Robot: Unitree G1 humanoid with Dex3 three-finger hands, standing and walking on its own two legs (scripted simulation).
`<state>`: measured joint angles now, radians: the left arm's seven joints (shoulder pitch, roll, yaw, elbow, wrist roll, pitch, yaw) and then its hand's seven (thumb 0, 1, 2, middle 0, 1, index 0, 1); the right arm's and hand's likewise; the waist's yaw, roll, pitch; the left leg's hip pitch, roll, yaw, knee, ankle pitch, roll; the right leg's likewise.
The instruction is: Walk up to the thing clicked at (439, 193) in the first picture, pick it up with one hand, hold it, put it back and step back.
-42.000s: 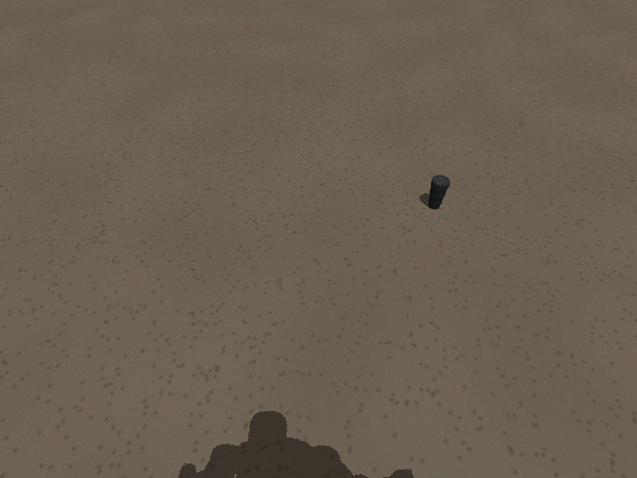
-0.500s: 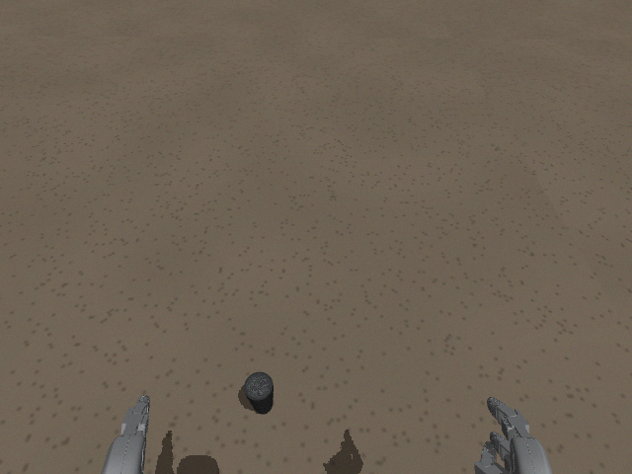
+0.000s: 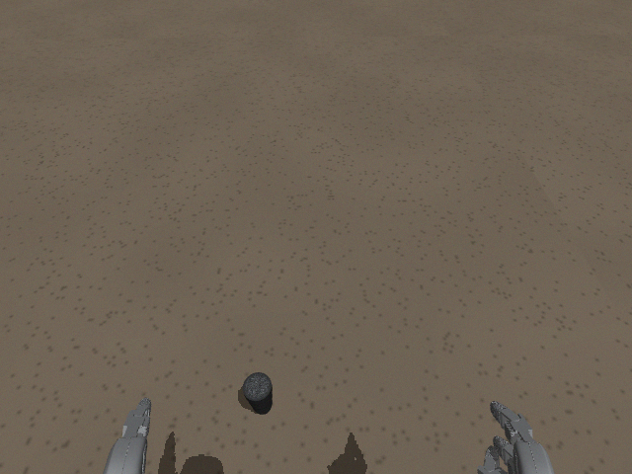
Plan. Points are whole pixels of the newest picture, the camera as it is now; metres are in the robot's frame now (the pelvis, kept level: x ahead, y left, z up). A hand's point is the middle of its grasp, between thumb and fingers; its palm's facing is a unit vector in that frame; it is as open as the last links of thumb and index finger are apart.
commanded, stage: home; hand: left
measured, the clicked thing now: (260, 396) +0.47 +0.18 -0.65
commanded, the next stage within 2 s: stand in 0.64 s
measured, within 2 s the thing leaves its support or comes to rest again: neither
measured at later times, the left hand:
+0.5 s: hand out of the picture +0.17 +0.18 -0.06, palm faces +0.11 -0.95 -0.28, open 17.4 cm
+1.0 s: hand out of the picture +0.17 +0.19 -0.06, palm faces +0.11 -0.95 -0.28, open 13.9 cm
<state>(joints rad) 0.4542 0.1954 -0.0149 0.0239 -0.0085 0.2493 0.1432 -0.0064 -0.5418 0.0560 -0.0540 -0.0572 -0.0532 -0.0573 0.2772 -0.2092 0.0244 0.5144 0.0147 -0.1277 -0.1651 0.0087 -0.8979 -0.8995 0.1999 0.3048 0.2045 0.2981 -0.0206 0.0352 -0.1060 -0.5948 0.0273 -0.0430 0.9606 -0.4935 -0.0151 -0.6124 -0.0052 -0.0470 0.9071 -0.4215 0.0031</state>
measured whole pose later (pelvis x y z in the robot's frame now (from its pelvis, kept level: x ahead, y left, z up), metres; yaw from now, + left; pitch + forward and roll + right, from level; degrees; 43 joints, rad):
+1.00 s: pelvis +0.00 +0.01 +0.00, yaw +0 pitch +7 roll -2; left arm 0.46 0.20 -0.01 0.01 -0.01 0.26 0.14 0.00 -0.09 0.49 -0.17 -0.24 -0.17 -0.24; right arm 0.28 -0.20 0.03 0.52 0.01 -0.14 -0.17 0.01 -0.90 -0.90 0.20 0.30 0.20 0.30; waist -0.02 0.03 -0.11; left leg -0.59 0.02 -0.04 0.97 -0.50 -0.01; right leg -0.61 -0.01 -0.05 0.91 -0.43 0.01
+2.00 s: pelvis +0.00 +0.02 +0.06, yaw +1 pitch -4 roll +0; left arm 0.14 0.31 0.00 1.13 0.03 0.00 0.02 0.01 0.91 0.90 -0.20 -0.30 -0.20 -0.30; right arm 0.14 -0.30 -0.02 1.10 -0.03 0.00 -0.01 0.00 -0.90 -0.90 0.20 0.30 0.20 0.30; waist 0.02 0.01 0.05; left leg -0.10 -0.03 -0.03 0.38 -0.22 0.02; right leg -0.13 -0.06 -0.04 0.39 -0.19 0.04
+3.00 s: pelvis +0.00 -0.01 +0.06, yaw +1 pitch -3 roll +0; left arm 0.11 0.32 0.01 1.16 0.02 -0.01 0.00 0.01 0.91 0.90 -0.20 -0.30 -0.20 -0.30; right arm 0.14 -0.33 -0.01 1.14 -0.02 0.00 0.00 0.00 -0.90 -0.90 0.20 0.30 0.20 0.30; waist 0.01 0.02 0.05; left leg -0.09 0.02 -0.03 0.32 -0.19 -0.03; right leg -0.13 -0.01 -0.05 0.34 -0.16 -0.01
